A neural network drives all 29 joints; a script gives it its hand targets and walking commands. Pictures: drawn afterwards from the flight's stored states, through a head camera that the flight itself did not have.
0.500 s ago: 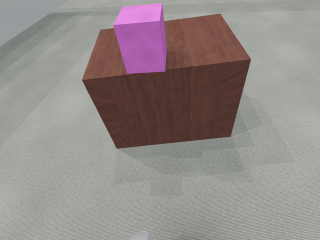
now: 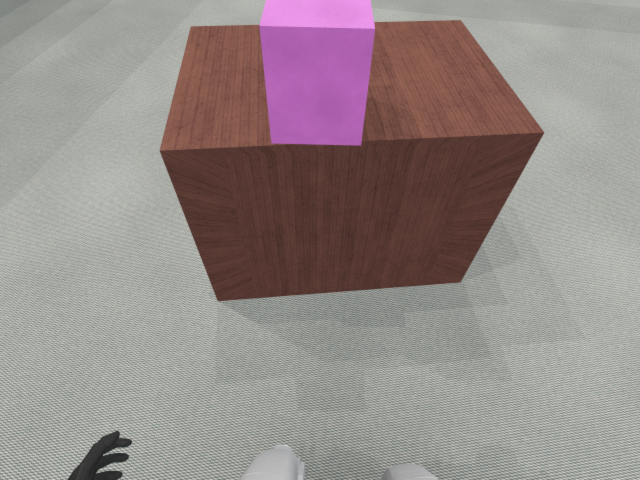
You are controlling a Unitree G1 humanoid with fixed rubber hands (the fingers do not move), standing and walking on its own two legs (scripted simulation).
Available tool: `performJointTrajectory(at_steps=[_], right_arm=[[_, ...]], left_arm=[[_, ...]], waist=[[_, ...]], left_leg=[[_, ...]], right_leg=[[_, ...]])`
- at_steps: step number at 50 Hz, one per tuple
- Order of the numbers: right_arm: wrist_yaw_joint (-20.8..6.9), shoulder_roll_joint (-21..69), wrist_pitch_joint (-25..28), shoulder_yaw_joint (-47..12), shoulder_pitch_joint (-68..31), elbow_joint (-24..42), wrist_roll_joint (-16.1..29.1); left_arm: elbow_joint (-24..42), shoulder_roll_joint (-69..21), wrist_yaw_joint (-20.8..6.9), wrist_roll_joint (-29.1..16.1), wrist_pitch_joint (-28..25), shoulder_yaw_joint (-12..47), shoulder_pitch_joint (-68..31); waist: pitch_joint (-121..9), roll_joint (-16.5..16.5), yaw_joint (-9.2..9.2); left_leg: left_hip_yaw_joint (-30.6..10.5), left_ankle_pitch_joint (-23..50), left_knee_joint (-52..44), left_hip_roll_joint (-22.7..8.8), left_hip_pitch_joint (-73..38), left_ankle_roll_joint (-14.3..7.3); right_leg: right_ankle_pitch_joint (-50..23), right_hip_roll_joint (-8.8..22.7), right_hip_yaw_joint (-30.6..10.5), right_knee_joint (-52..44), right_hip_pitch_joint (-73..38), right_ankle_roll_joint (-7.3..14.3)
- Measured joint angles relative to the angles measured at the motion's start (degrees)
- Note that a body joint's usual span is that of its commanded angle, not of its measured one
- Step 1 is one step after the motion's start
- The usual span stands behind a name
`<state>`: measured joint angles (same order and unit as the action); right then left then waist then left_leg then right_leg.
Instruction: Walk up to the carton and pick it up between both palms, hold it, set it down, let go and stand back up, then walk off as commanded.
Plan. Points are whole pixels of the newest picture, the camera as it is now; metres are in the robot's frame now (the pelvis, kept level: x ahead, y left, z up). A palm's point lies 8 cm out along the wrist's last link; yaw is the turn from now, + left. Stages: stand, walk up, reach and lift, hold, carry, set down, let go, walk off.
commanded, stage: walk off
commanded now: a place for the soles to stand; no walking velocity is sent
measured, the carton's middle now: (317, 66) +0.88 +0.01 +0.05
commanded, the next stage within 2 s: stand in 0.52 s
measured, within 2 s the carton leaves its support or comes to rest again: neither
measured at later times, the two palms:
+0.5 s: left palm (96, 463) +0.16 +0.30 -0.07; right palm out of the picture +0.13 -0.35 -0.07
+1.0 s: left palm (96, 468) +0.16 +0.29 -0.07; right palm out of the picture +0.11 -0.35 -0.06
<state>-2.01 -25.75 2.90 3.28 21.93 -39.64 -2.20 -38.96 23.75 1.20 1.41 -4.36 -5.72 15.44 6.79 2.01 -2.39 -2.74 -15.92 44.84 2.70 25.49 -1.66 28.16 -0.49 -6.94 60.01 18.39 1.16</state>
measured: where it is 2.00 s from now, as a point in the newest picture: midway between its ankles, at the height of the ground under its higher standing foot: outside the picture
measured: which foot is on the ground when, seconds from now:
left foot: down 0.00-1.00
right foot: up 0.00-0.38, down 0.40-1.00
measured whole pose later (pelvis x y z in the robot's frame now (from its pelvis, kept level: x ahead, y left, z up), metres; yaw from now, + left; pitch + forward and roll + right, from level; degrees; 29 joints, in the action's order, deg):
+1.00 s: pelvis +0.01 -0.02 +0.00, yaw +1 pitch -5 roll +0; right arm 0.2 -25.6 2.9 3.1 14.2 -39.7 -2.2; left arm -39.9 23.7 0.4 1.4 -1.6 -5.7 10.6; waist 9.3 1.1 -2.4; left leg -3.2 -21.1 43.9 1.4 17.8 0.1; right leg 22.8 -1.7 -4.0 45.2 19.4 0.7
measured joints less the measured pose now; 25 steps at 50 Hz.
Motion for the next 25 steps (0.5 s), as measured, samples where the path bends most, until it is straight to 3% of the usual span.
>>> performJointTrajectory(at_steps=[3, 11, 17, 20, 23, 25], right_arm=[[0.01, 0.00, 0.00, 0.00, -0.87, 0.01, 0.00], [0.99, 0.01, 0.00, 0.00, -1.21, 0.00, 0.00], [2.05, 0.01, 0.00, 0.00, -1.51, 0.01, 0.00], [2.35, 0.02, 0.00, -0.01, -2.26, 0.02, 0.00], [2.53, 0.12, 0.00, -0.08, -3.65, 0.01, 0.00], [2.81, 0.14, 0.00, -0.12, -4.84, 0.01, 0.00]], left_arm=[[-0.07, 0.02, -0.14, 0.00, 0.29, 0.01, 0.82], [-0.93, 0.02, -0.31, 0.00, 1.80, 0.00, 1.79], [-0.93, 0.02, 0.13, 0.00, 1.99, 0.00, 0.00], [-0.91, 0.04, 0.24, 0.00, 1.99, 0.00, -0.87], [-0.94, -0.08, 0.26, 0.00, 1.99, 0.00, -1.41], [-0.95, -0.08, 0.23, 0.00, 1.99, 0.01, -1.03]], waist=[[0.90, 0.03, 0.03], [1.43, 0.04, 0.02], [2.09, 0.04, 0.03], [1.99, 0.08, 0.06], [2.58, -1.32, 0.04], [2.50, -1.36, 0.03]], left_leg=[[0.03, -0.61, -0.53, 0.01, -1.33, -0.96], [0.05, -2.31, -1.25, 0.88, -2.84, -1.56], [0.04, -3.35, -1.25, 1.40, -3.64, -1.25], [0.07, -3.56, -1.20, 1.42, -3.12, -0.43], [-0.38, -3.09, -0.70, 0.38, -2.86, -0.06], [-0.38, -7.54, 1.79, 0.41, -2.57, -0.06]], right_leg=[[-0.54, 0.02, 1.48, 1.23, 1.57, 0.03], [-0.54, 0.02, 1.89, -6.24, 1.59, 0.04], [-0.54, 0.03, 1.96, -9.04, 1.59, 0.07], [-2.01, 0.04, 1.95, -14.90, 1.26, 0.46], [-5.74, -0.80, 2.73, -16.30, 1.04, -1.19], [-5.69, -0.79, 2.56, -16.37, 1.03, -0.97]])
